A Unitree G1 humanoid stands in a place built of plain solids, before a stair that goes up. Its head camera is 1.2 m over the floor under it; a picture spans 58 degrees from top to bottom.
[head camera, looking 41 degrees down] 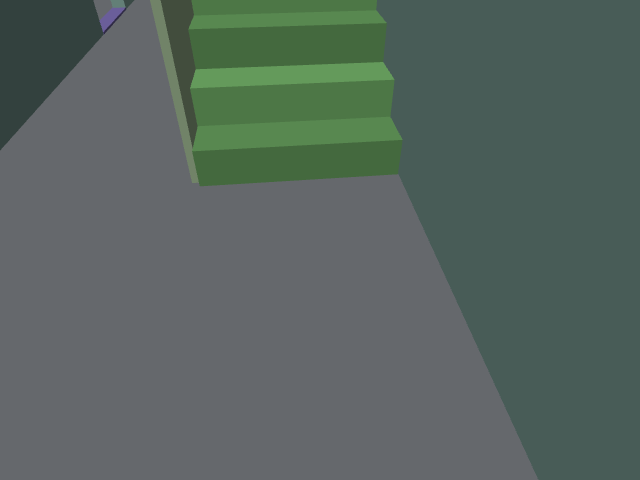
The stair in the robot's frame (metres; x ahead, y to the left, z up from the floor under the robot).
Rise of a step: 0.19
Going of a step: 0.26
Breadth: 1.00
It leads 6 degrees to the left of straight ahead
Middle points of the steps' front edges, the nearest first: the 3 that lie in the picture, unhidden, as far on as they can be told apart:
1.84 0.10 0.20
2.09 0.13 0.39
2.35 0.15 0.58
